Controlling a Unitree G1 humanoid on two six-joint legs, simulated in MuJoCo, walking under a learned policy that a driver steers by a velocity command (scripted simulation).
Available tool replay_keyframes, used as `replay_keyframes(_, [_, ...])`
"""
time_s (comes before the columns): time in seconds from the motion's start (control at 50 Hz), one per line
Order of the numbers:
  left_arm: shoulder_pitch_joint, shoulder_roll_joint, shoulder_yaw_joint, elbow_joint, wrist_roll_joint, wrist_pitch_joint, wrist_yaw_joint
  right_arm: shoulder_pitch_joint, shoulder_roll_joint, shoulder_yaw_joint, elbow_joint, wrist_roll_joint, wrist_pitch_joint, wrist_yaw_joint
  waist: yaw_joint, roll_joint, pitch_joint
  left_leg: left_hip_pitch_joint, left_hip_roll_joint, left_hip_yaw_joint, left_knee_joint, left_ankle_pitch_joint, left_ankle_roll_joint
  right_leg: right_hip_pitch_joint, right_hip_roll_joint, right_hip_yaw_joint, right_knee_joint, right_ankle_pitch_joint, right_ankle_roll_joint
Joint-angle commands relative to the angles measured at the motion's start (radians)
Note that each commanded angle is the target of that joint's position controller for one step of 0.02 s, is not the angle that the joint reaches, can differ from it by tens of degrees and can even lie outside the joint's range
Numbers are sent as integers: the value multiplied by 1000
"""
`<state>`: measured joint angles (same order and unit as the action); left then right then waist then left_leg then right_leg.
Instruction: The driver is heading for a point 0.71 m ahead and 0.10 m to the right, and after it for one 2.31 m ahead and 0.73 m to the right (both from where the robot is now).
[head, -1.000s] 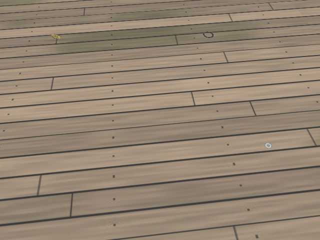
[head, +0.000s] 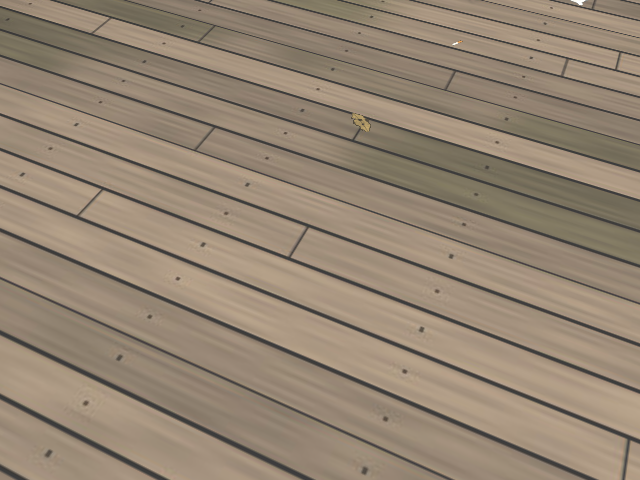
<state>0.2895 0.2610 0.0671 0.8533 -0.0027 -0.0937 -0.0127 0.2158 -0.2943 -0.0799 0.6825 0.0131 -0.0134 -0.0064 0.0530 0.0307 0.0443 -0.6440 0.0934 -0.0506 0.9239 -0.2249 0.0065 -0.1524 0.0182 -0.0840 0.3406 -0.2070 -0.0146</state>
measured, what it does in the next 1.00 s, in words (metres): walks ahead, turning right: left foot, then right foot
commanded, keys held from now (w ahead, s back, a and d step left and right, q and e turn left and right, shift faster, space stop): w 0.26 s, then w+e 0.64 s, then e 0.10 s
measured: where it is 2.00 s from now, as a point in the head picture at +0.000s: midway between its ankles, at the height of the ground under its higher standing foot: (357, 376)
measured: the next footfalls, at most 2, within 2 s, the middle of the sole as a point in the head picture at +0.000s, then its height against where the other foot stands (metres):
left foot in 0.16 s outside the picture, level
right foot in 0.72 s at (382, 448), level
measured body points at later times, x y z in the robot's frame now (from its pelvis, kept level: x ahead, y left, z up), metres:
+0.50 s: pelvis +0.25 +0.07 +0.00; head +0.26 +0.08 +0.45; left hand +0.40 +0.34 -0.11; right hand +0.30 -0.21 -0.11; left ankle +0.18 +0.15 -0.74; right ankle +0.41 -0.10 -0.67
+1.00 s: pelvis +0.53 +0.00 +0.00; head +0.57 -0.02 +0.45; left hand +0.69 +0.25 -0.11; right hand +0.64 -0.31 -0.08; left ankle +0.72 +0.14 -0.68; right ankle +0.50 -0.07 -0.74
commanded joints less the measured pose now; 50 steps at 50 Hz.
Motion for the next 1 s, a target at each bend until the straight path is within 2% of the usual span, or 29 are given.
replay_keyframes(0.02, [-76, 166, 37, -61, -20, -14, -1, -32, -1, 15, -66, -2, -24, 19, -17, -90, -57, 123, -6, 13, -194, 131, 15, -18, -252, 133, -184, 211, -183])
replay_keyframes(0.1, [-20, 210, 44, -17, -42, 5, -7, -119, -41, 14, -103, 1, -26, 34, -9, -105, -17, 166, -32, 48, -330, 89, 42, 49, -295, 134, -150, 161, -155])
replay_keyframes(0.14, [-24, 217, 40, -3, -45, 16, -7, -35, -77, -4, -79, -6, -27, 31, -76, -97, -57, 359, -78, 98, -414, 95, 74, 19, -274, 94, -24, 306, -117])
replay_keyframes(0.16, [-5, 182, 25, 7, -34, 15, -7, 94, -130, -31, -40, -5, -24, 22, -134, -67, -130, 557, -92, 91, -433, 89, 101, -37, -219, 35, 161, 396, -83])
replay_keyframes(0.18, [-3, 116, -5, -22, 3, 11, -8, 260, -224, -56, -19, -12, -19, 6, -194, 95, -263, 818, 121, -176, -444, 106, 175, -231, -153, -32, 510, 145, -20])
replay_keyframes(0.2, [59, 58, -25, -46, 1, -9, -12, 275, -294, -60, -20, -9, -20, 8, -143, 305, -332, 979, 300, -615, -594, -80, 322, -550, -8, 31, 796, -372, 18])
replay_keyframes(0.22, [2, 168, 3, -35, -24, -20, -13, 251, -206, -35, -30, -6, -31, 16, -172, 151, -270, 915, 280, -605, -632, -163, 299, -646, -59, 136, 908, -363, 8])
replay_keyframes(0.24, [-49, 187, 9, -54, -40, -25, -17, 192, -171, -20, -37, -9, -41, 19, -151, 128, -176, 825, 244, -478, -637, -121, 265, -683, -100, 132, 905, -269, -13])
replay_keyframes(0.26, [-65, 171, 7, -47, -31, -23, -12, 128, -145, -11, -45, -12, -46, 22, -122, 70, -127, 723, 200, -378, -652, -24, 248, -646, -135, 123, 860, -184, -12])
replay_keyframes(0.28, [-63, 163, 9, -39, -17, -16, -10, 76, -116, -3, -50, -16, -49, 24, -94, 57, -87, 640, 172, -300, -682, 58, 234, -606, -158, 130, 803, -121, -5])
replay_keyframes(0.32, [-26, 133, 6, -20, -20, 8, -14, 35, -98, 1, -47, -24, -63, 22, -52, 68, -77, 548, 148, -205, -739, 160, 227, -518, -170, 136, 774, -42, 12])
replay_keyframes(0.38, [-62, 106, 5, -31, -22, 33, -6, 50, -106, -6, -13, -33, -85, 15, -49, 26, -40, 534, 147, -87, -785, 262, 224, -564, -149, 178, 693, 72, 36])
replay_keyframes(0.42, [-96, 96, 4, -45, -20, 34, -5, 67, -105, -7, 11, -35, -89, 10, -58, 18, -23, 551, 142, -17, -796, 284, 207, -585, -128, 205, 596, 170, 41])
replay_keyframes(0.52, [-225, 64, -12, -97, -14, 28, -29, 90, -122, -12, 57, -25, -89, -4, -105, 11, 30, 579, 134, 121, -823, 296, 166, -541, -102, 134, 356, 346, 22])
replay_keyframes(0.6, [-309, 60, -20, -157, -15, 24, -55, 142, -139, -20, 102, -12, -64, -10, -132, 8, 53, 731, 174, 166, -753, 417, 148, -584, -85, 85, 268, 250, -21])
replay_keyframes(0.66, [-269, 95, -3, -182, -17, 26, -70, 124, -174, -28, 100, -6, -37, -25, -85, 62, -13, 794, 180, 208, -581, 870, 113, -465, -12, -4, 265, 91, -73])
replay_keyframes(0.68, [-187, 124, 13, -170, -18, 29, -68, 117, -185, -30, 96, -8, -27, -32, -39, 80, -68, 790, 171, 222, -456, 1017, 98, -355, 28, -29, 271, 48, -96])
replay_keyframes(0.7, [-41, 171, 41, -140, -20, 31, -59, 102, -188, -28, 91, -5, -20, -39, 44, 63, -146, 711, 139, 246, -256, 1024, 69, -139, 65, -29, 217, 89, -133])
replay_keyframes(0.72, [118, 254, 73, -114, -21, 40, -38, 114, -172, -17, 71, -17, -28, -43, 109, -35, -247, 473, 98, 244, 40, 732, 28, 174, -48, 176, 190, 107, -195])
replay_keyframes(0.74, [117, 339, 86, -119, -31, 39, -29, 233, -10, 34, 32, -46, -61, -16, -10, -285, -346, 5, -128, 152, 400, -289, -42, 532, -314, 746, 125, -37, -402])
replay_keyframes(0.76, [151, 258, 64, -131, -26, 33, -25, 124, -90, 24, 26, -9, -105, 2, 72, -168, -434, -110, -135, -59, 498, -354, -20, 590, -344, 911, -6, -122, -413])
replay_keyframes(0.78, [114, 216, 53, -130, -17, 27, -21, 22, -132, 13, -10, 27, -128, 12, 83, -129, -288, -180, -81, -67, 470, -263, 5, 492, -314, 755, -31, -62, -357])
replay_keyframes(0.8, [49, 192, 46, -144, -19, 23, -19, -6, -123, 17, -19, 18, -140, 8, 40, -44, -199, -153, -37, -58, 377, -180, 16, 341, -272, 642, -37, 21, -321])
replay_keyframes(0.82, [-18, 160, 36, -162, -18, 24, -17, -18, -128, 10, -13, -8, -140, 1, -1, -16, -130, -96, -10, -47, 289, -143, 7, 196, -234, 555, -54, 127, -300])
replay_keyframes(0.84, [-53, 140, 27, -180, -4, 24, -13, 1, -135, 3, -13, -19, -129, -1, -38, -41, -110, -23, 8, -52, 253, -117, -2, 98, -209, 507, -78, 207, -299])
replay_keyframes(0.9, [-69, 158, 33, -194, -8, 23, -2, 29, -99, 8, -19, -30, -96, -2, -75, -58, -75, 38, 13, -19, 120, -81, -50, -58, -174, 423, -120, 315, -303])
replay_keyframes(0.94, [-66, 194, 43, -192, -6, 29, 13, -38, -75, 18, -44, -36, -87, -8, -66, -64, -37, 70, -18, 13, -31, 22, -79, -147, -129, 338, -103, 487, -273])
replay_keyframes(0.98, [-42, 204, 50, -181, -15, 47, 26, -100, -50, 28, -55, -39, -90, -5, -38, -90, -58, 162, -75, 35, -201, 188, -86, -189, -62, 267, -48, 546, -211])
replay_keyframes(1.0, [-13, 204, 51, -172, -18, 57, 32, -130, -50, 29, -61, -33, -92, -2, -18, -102, -81, 195, -104, 39, -263, 263, -87, -179, -53, 273, -28, 519, -190])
